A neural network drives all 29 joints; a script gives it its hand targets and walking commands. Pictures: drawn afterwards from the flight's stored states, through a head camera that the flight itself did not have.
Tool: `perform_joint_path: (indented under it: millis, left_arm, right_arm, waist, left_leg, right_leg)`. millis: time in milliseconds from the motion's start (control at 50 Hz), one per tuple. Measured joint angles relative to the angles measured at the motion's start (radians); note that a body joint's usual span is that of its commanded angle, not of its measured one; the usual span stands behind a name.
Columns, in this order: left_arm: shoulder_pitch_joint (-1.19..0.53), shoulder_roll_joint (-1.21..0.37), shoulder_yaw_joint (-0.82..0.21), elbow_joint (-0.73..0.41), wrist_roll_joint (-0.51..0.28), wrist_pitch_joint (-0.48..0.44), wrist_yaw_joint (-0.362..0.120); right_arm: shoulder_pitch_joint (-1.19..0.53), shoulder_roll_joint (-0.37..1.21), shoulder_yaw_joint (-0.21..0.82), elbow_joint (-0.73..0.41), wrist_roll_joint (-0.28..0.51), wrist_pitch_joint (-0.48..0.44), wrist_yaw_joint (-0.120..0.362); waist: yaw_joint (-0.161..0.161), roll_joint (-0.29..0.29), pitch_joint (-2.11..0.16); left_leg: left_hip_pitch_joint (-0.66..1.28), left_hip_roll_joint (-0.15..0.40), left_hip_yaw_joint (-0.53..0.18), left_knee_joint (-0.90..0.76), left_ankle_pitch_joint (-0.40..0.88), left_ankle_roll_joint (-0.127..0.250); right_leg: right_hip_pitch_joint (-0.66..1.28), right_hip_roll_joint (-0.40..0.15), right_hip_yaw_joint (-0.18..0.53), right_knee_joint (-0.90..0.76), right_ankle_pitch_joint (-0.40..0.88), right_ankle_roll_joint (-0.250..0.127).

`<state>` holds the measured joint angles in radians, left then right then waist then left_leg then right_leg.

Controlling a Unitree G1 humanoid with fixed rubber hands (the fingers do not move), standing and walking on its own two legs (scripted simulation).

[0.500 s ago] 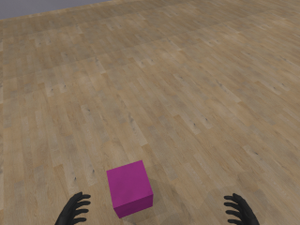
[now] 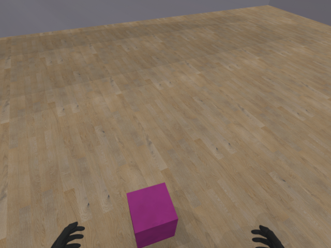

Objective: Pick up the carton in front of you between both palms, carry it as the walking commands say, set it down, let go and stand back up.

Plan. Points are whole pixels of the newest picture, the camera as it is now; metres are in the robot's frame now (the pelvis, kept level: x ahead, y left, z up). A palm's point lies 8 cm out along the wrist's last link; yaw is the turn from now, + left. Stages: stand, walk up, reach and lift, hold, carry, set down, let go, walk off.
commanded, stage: stand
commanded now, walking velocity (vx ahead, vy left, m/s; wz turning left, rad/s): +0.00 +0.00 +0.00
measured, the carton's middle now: (151, 215) +0.47 +0.07 -0.64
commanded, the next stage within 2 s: none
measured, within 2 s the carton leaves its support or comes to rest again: neither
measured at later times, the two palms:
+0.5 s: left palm out of the picture +0.14 +0.28 -0.10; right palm out of the picture +0.17 -0.30 -0.08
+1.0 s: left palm out of the picture +0.12 +0.28 -0.10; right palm out of the picture +0.13 -0.31 -0.09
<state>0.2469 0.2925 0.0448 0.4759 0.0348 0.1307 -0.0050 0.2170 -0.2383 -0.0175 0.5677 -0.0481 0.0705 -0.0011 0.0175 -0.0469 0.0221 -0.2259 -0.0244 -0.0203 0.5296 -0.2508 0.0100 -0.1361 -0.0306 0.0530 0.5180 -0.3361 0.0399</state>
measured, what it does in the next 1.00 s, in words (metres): stands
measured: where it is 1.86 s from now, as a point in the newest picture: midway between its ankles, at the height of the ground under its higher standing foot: outside the picture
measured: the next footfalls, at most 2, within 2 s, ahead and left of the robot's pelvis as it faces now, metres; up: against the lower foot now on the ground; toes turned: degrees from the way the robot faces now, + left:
none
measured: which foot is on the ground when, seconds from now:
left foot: down 0.00-1.00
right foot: down 0.00-1.00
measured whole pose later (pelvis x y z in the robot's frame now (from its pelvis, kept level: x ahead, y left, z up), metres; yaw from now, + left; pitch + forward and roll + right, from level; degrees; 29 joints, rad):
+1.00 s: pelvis +0.02 -0.02 +0.01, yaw +0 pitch -2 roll +0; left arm 0.18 0.36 0.02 0.88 0.03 0.00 0.03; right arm 0.14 -0.34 -0.02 0.93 -0.02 0.01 -0.02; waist -0.01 -0.02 0.01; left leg -0.19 0.00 -0.04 0.48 -0.25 -0.01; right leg -0.08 0.00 0.05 0.43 -0.31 0.02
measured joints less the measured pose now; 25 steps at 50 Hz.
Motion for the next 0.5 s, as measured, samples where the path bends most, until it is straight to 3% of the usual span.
perform_joint_path:
  millis: [140, 220, 500]
  left_arm:
    - [0.042, 0.052, 0.029, 0.129, 0.013, -0.084, -0.005]
    - [0.059, 0.052, 0.02, 0.182, 0.012, -0.107, -0.001]
    - [0.006, 0.057, -0.015, 0.265, 0.0, -0.143, 0.03]
  right_arm:
    - [0.02, -0.074, -0.034, 0.105, -0.011, -0.039, -0.012]
    - [0.009, -0.084, -0.039, 0.141, -0.008, -0.047, -0.012]
    - [-0.067, -0.088, -0.022, 0.23, 0.016, -0.065, -0.012]
  waist:
    - [-0.016, -0.018, -0.009]
    - [-0.018, -0.006, -0.015]
    - [-0.018, 0.02, -0.043]
  left_leg:
    - [-0.069, -0.001, 0.012, 0.036, -0.01, 0.016]
    - [-0.074, -0.002, 0.014, 0.044, -0.021, 0.017]
    - [-0.023, 0.014, 0.002, 0.019, -0.058, -0.005]
  right_leg:
    - [-0.066, 0.006, 0.022, 0.024, -0.014, -0.01]
    - [-0.065, 0.006, 0.026, 0.015, 0.006, 0.01]
    - [-0.011, 0.02, 0.014, -0.016, -0.03, -0.008]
